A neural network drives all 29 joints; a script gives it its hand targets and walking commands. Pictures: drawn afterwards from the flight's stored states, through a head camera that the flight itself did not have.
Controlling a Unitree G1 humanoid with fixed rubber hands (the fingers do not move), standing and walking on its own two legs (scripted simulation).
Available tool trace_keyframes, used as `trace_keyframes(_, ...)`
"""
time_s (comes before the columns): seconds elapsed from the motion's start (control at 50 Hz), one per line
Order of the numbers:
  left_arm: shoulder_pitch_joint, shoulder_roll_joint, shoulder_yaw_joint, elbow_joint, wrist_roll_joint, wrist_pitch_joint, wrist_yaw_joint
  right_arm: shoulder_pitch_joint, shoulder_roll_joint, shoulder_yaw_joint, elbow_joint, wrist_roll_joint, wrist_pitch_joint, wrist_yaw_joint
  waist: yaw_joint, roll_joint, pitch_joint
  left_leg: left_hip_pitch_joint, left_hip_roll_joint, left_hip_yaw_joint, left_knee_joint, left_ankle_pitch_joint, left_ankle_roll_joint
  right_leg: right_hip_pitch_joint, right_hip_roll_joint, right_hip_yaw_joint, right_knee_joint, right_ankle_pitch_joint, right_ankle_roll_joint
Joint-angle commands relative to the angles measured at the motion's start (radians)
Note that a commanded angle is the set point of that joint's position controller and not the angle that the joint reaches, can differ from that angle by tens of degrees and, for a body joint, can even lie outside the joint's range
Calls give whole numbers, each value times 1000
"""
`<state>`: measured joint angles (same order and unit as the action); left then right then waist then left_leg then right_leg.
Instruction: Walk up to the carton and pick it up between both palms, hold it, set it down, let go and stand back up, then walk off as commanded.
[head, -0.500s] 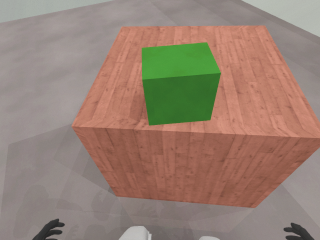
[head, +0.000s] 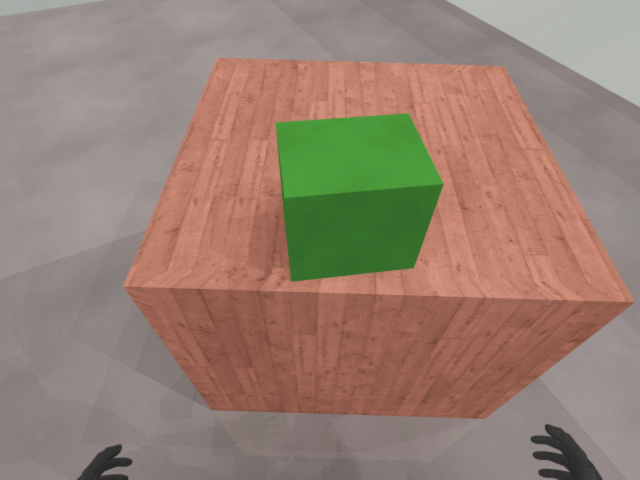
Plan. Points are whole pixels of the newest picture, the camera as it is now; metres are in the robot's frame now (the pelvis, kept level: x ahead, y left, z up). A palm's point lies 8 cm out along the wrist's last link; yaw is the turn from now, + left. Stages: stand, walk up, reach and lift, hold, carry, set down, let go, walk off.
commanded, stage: walk up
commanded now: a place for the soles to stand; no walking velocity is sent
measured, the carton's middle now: (348, 199) +0.51 -0.01 +0.03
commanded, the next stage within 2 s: reach and lift in 1.88 s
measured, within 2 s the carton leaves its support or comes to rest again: neither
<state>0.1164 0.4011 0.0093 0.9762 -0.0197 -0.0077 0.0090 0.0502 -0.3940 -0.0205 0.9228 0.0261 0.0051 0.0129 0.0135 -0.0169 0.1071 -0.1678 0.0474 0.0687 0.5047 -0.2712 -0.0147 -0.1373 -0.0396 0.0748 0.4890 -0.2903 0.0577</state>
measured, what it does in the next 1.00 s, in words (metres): stands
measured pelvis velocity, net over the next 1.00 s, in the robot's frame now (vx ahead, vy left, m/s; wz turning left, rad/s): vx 0.03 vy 0.00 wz -0.07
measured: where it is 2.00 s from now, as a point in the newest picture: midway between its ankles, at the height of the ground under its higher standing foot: outside the picture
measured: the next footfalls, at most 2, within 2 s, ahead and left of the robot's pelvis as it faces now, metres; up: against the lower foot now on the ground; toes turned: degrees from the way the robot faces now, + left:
none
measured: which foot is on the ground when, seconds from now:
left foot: down 0.00-1.00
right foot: down 0.00-1.00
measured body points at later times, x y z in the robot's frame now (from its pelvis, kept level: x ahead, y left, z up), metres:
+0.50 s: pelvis +0.00 +0.00 +0.01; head +0.01 -0.01 +0.45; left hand +0.10 +0.30 -0.12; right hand +0.07 -0.31 -0.12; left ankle +0.00 +0.13 -0.74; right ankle -0.01 -0.16 -0.74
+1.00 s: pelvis +0.03 +0.00 -0.01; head +0.05 +0.00 +0.44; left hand +0.15 +0.32 -0.12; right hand +0.12 -0.32 -0.13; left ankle +0.00 +0.13 -0.74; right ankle +0.00 -0.14 -0.74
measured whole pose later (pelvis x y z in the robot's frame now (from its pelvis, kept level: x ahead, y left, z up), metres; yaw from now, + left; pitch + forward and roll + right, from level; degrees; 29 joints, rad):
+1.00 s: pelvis +0.03 +0.00 -0.01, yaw -4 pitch -4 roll +1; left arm 0.18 0.40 0.06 0.91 0.00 0.01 0.05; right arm 0.16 -0.37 -0.09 0.89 -0.03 0.02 0.02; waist 0.00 -0.01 0.11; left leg -0.14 0.05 0.14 0.61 -0.39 0.00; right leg -0.20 -0.05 0.05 0.65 -0.39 -0.01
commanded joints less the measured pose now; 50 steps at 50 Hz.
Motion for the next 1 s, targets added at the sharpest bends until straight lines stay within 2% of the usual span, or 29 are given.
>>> trace_keyframes(0.0,-39,207,52,-12,0,-23,10,-45,-199,-57,-27,-2,-20,-9,-14,51,-158,90,127,-58,-136,263,46,19,-97,30,-90,375,-73)
trace_keyframes(0.02,-44,209,54,6,1,-23,10,-42,-207,-58,-12,0,-22,-9,-8,67,-159,82,122,-60,-145,276,41,41,-97,26,-102,385,-72)
trace_keyframes(0.06,-59,202,54,24,6,-23,12,-40,-199,-59,13,-4,-23,-11,-14,19,-148,104,126,-54,-164,263,43,26,-91,11,-115,389,-68)
trace_keyframes(0.18,-79,178,55,78,8,-20,15,-39,-185,-63,64,-5,-26,-15,-12,37,-137,106,122,-51,-203,215,39,29,-87,20,-160,337,-67)
trace_keyframes(0.34,-92,168,65,91,14,-22,16,-22,-166,-73,99,-15,-29,-18,-15,5,-126,106,111,-40,-228,151,34,22,-82,30,-188,284,-74)
trace_keyframes(0.36,-61,179,77,61,27,-23,20,23,-187,-98,84,-33,-23,-13,-21,25,-123,88,81,-17,-194,-10,46,19,-63,20,-161,147,-93)
trace_keyframes(0.38,-60,181,81,50,31,-22,21,22,-181,-100,76,-40,-20,-9,-20,8,-79,45,72,-20,-187,-86,54,-11,-64,37,-168,53,-108)
trace_keyframes(0.42,-41,183,88,19,31,-19,22,24,-162,-106,47,-38,-15,-3,-21,-15,-39,25,75,-31,-175,-130,53,-70,-78,75,-199,-37,-126)
trace_keyframes(0.44,-51,187,90,12,31,-20,22,26,-156,-107,39,-37,-13,0,-24,-15,-33,18,72,-38,-168,-118,51,-80,-79,81,-200,-42,-127)
trace_keyframes(0.48,-46,187,89,-12,30,-23,23,51,-160,-110,29,-37,-18,1,-30,-8,-60,27,73,-46,-172,-69,59,-57,-81,77,-159,55,-128)
trace_keyframes(0.52,-34,175,86,-23,24,-24,25,65,-163,-113,19,-36,-22,-1,-33,0,-75,52,90,-49,-178,-5,68,-49,-59,43,-110,158,-115)
trace_keyframes(0.56,-22,167,86,-39,23,-22,29,64,-181,-116,9,-40,-20,-1,-21,-3,-83,58,107,-56,-167,37,89,-39,-35,1,-55,195,-105)
trace_keyframes(0.58,-10,163,83,-43,22,-19,28,63,-177,-117,-3,-42,-19,0,-19,29,-82,51,114,-56,-170,70,90,-35,-40,5,-48,209,-103)
trace_keyframes(0.62,4,172,84,-51,22,-18,31,73,-188,-120,-15,-39,-15,1,-15,17,-80,53,113,-46,-146,106,95,-31,-33,-4,-25,238,-106)
trace_keyframes(0.64,19,176,85,-57,20,-15,33,77,-187,-120,-23,-42,-12,1,-18,50,-93,64,114,-27,-127,119,92,-29,-34,-2,-15,251,-104)
trace_keyframes(0.68,25,184,87,-60,20,-17,37,73,-178,-119,-38,-38,-10,3,-14,21,-95,53,103,-12,-77,173,83,-8,-46,20,-20,310,-111)
trace_keyframes(0.7,36,198,90,-62,22,-17,38,76,-176,-119,-43,-38,-6,3,-15,-39,-101,59,91,-3,-39,184,78,-10,-56,36,-27,337,-120)
trace_keyframes(0.72,40,209,93,-72,21,-17,40,82,-181,-120,-50,-36,-4,1,-19,-31,-93,35,75,-6,-11,178,67,-3,-78,85,-36,356,-136)
trace_keyframes(0.74,59,223,99,-75,22,-16,41,74,-171,-118,-62,-39,-3,0,-9,-72,-108,26,63,-6,30,170,58,8,-103,134,-52,353,-158)
trace_keyframes(0.76,61,241,102,-79,23,-13,43,81,-168,-122,-65,-43,1,0,-16,-40,-107,21,54,-18,45,157,50,-5,-129,184,-56,348,-183)
trace_keyframes(0.78,54,245,103,-91,23,-14,45,81,-169,-120,-70,-47,4,0,-15,-57,-98,15,56,-27,52,156,48,-6,-138,190,-48,368,-192)
trace_keyframes(0.8,47,243,102,-97,23,-12,45,100,-175,-124,-71,-47,4,-2,-21,-39,-99,21,56,-36,48,156,56,-20,-130,185,-26,353,-194)
trace_keyframes(0.84,28,221,97,-114,18,-10,44,116,-176,-126,-77,-52,1,-4,-33,-38,-90,68,73,-44,14,202,72,-80,-95,125,18,339,-166)
trace_keyframes(0.88,8,195,90,-129,13,-7,45,139,-206,-132,-76,-49,-3,-3,-48,46,-104,140,146,-82,-66,295,128,-130,-10,-26,153,315,-101)
trace_keyframes(0.9,9,171,87,-133,13,-3,48,157,-224,-135,-76,-54,-2,-3,-64,98,-106,153,204,-129,-101,324,189,-169,20,-66,251,222,-81)
trace_keyframes(0.92,24,152,82,-135,15,-1,50,147,-225,-131,-86,-60,0,-3,-56,135,-80,121,262,-170,-122,372,237,-181,30,-78,282,15,-73)
trace_keyframes(0.94,40,136,79,-145,20,-1,46,130,-216,-126,-96,-59,3,1,-43,149,-52,74,290,-179,-128,349,258,-184,26,-68,270,-189,-82)
trace_keyframes(0.96,59,133,77,-145,22,-6,45,115,-219,-122,-107,-58,8,3,-23,157,-37,55,282,-160,-107,353,244,-155,4,-61,163,-221,-95)
trace_keyframes(0.98,113,144,74,-131,27,-17,43,72,-215,-116,-119,-53,16,4,13,137,-31,-7,224,-82,-36,336,177,-49,-27,-49,-42,33,-106)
